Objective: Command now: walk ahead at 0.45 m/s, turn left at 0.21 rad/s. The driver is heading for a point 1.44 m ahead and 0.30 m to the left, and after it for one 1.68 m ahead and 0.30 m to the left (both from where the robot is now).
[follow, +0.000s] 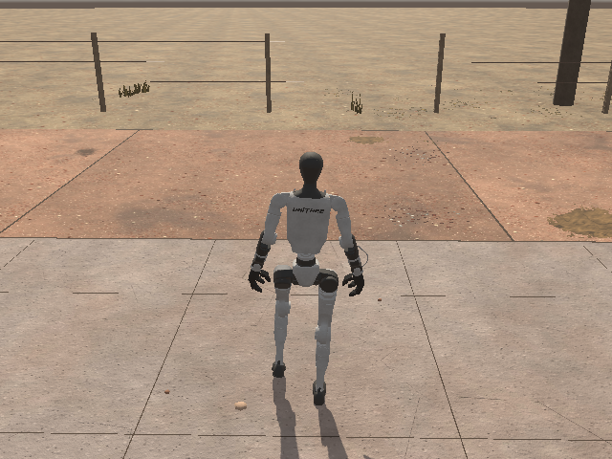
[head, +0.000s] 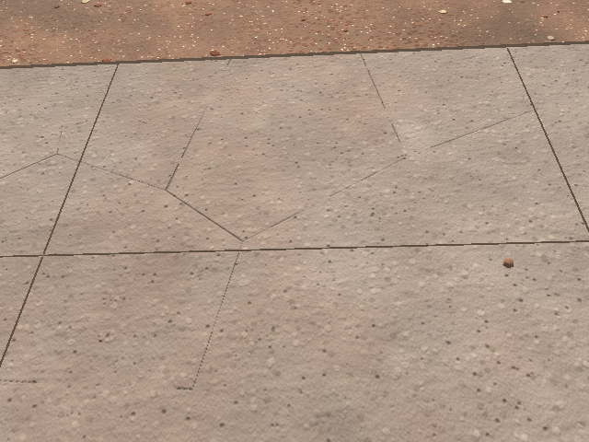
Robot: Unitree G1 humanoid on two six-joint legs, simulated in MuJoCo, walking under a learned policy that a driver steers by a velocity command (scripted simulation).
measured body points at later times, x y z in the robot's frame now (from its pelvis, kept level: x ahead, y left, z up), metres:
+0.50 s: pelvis +0.26 +0.05 -0.01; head +0.29 +0.06 +0.44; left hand +0.33 +0.33 -0.12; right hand +0.38 -0.21 -0.13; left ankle +0.26 +0.08 -0.75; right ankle +0.35 -0.11 -0.67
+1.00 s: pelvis +0.56 +0.08 +0.00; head +0.59 +0.08 +0.45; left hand +0.52 +0.35 -0.12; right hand +0.73 -0.14 -0.14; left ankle +0.47 +0.18 -0.66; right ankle +0.61 +0.01 -0.75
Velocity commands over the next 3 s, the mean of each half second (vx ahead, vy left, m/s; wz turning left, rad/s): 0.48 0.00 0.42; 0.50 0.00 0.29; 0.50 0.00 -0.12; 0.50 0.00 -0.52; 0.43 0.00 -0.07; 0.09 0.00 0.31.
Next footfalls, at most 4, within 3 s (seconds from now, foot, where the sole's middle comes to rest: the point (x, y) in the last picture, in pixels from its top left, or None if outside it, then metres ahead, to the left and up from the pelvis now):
0.28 left None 0.30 0.09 -0.78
0.80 right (313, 387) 0.65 0.03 -0.78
1.32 left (199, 328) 0.82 0.32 -0.78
1.86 right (248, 236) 1.13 0.21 -0.78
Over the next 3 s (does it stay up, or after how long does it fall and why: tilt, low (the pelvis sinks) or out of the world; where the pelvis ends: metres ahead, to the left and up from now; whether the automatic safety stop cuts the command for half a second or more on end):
stays up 1.40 0.27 -0.01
